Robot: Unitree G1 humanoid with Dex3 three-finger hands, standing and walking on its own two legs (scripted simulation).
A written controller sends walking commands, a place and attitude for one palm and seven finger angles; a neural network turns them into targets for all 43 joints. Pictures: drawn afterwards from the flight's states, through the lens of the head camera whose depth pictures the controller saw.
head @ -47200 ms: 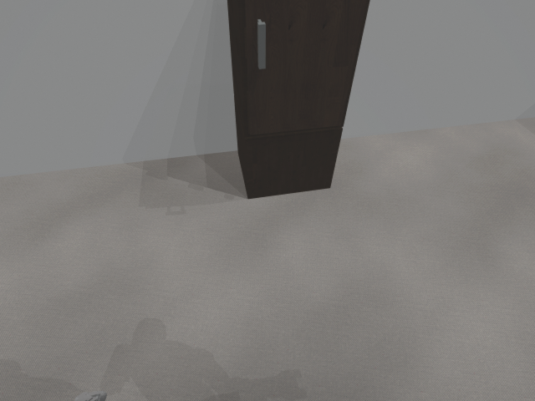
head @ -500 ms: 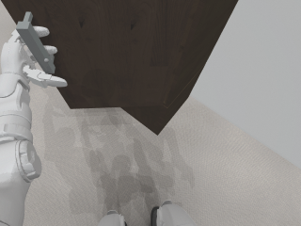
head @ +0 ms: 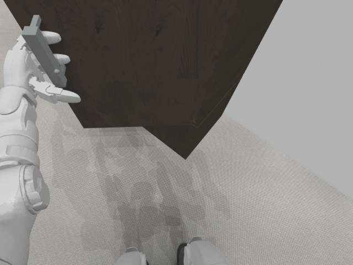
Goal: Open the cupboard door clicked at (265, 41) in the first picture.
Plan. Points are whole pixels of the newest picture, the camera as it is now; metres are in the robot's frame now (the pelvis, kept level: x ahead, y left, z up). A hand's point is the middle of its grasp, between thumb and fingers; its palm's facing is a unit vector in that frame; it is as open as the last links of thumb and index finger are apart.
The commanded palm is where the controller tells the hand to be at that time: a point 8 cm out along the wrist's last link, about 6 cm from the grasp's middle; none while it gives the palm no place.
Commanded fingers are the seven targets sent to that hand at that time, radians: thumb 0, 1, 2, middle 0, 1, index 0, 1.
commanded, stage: close the thumb around the handle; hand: left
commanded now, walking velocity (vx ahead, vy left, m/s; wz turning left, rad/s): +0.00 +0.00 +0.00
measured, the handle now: (49, 53) +0.56 +0.23 +0.09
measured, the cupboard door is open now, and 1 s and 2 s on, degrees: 43 45 86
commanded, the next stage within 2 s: pull the door open along its arc in 0.64 s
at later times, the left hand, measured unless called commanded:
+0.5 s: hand (54, 72) +0.51 +0.22 +0.09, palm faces -0.02 -1.00 -0.01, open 6.5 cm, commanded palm +0.49 +0.26 +0.09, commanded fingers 0.00 0.90 0.90 -0.40 -1.35 -0.40 -1.35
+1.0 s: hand (56, 77) +0.50 +0.21 +0.09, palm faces -0.01 -1.00 -0.01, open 5.9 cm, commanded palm +0.45 +0.26 +0.09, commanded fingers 0.00 0.90 0.90 -0.40 -1.35 -0.40 -1.35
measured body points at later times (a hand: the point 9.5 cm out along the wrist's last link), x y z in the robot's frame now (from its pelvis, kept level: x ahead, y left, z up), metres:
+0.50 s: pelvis +0.00 +0.01 +0.00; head +0.13 +0.03 +0.43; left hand +0.51 +0.27 +0.09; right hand -0.01 -0.26 -0.11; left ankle -0.03 +0.09 -0.69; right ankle +0.02 -0.11 -0.69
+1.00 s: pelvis +0.00 +0.01 +0.00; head +0.12 +0.02 +0.44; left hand +0.49 +0.27 +0.09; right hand -0.02 -0.26 -0.10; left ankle -0.03 +0.09 -0.69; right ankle +0.02 -0.11 -0.69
